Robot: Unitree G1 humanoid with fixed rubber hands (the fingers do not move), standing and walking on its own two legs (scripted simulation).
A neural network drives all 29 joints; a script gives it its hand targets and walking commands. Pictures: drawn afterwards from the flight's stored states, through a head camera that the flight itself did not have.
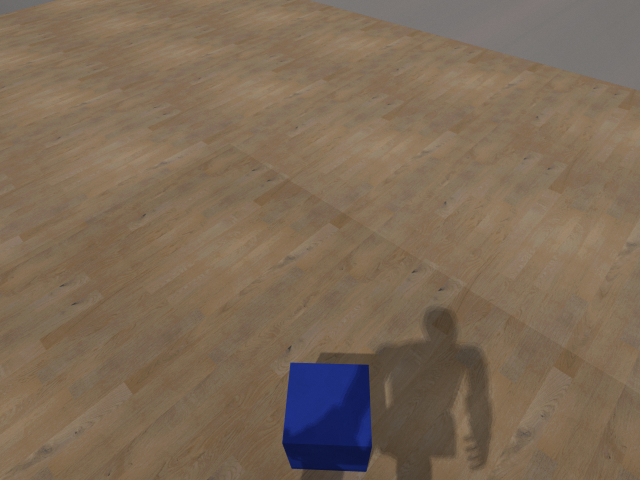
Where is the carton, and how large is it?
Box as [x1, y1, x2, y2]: [282, 363, 371, 471]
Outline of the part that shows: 290,363 282,443 291,467 365,471 371,448 368,365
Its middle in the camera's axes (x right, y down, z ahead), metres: +0.02 +0.48 +1.07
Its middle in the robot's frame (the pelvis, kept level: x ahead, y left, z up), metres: +0.42 +0.04 -0.64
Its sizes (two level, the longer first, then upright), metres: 0.210 0.200 0.250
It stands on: the floor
